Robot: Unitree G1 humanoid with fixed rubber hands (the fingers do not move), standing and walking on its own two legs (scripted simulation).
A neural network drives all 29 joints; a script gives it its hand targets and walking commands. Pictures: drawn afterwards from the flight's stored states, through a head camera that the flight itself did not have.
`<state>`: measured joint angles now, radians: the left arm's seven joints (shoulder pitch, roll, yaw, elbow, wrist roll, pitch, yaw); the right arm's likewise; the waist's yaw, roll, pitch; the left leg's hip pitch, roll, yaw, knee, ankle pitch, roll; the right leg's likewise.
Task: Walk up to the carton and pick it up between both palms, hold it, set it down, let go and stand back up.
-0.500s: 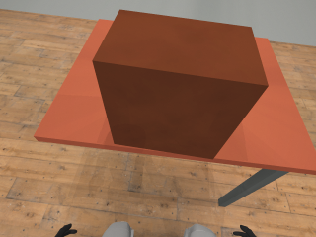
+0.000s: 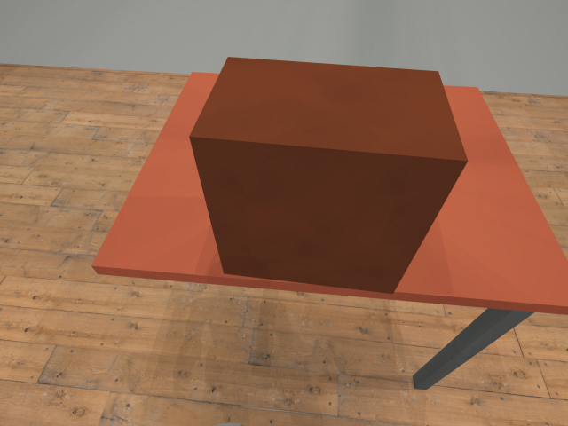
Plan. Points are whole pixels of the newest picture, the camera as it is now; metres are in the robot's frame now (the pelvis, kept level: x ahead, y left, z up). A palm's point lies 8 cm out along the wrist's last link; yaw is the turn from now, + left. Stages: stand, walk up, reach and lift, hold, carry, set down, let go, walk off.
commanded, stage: walk up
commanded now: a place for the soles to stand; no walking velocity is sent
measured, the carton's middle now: (317, 185) +0.43 -0.04 +0.10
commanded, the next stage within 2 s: none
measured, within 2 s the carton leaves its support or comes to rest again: neither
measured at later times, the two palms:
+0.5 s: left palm out of the picture +0.05 +0.21 -0.13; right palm out of the picture +0.06 -0.27 -0.13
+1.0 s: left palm out of the picture +0.05 +0.24 -0.13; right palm out of the picture +0.03 -0.26 -0.13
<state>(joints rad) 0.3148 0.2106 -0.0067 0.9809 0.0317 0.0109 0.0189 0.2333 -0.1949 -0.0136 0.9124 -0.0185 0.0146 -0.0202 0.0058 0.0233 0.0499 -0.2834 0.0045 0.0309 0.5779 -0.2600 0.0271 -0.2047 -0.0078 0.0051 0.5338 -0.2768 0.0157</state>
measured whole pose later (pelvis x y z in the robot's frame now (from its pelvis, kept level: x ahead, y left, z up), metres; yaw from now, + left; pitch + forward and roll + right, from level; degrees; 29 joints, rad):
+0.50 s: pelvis +0.02 -0.02 +0.01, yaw -3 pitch -1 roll +0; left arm 0.29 0.21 -0.03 1.02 0.00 -0.02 0.01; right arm 0.22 -0.22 0.04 1.04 -0.02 -0.01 -0.02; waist 0.00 0.00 0.03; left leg -0.20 0.04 0.06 0.46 -0.24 -0.01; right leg -0.15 0.03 0.04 0.46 -0.28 -0.02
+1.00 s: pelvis +0.01 -0.01 +0.01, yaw -7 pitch -2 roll +1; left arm 0.28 0.23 -0.04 1.03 0.00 -0.02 0.03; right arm 0.18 -0.25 0.03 1.06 0.00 0.01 -0.02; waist 0.01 -0.01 0.07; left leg -0.20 0.04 0.14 0.47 -0.24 0.01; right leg -0.21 0.02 0.12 0.51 -0.27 0.01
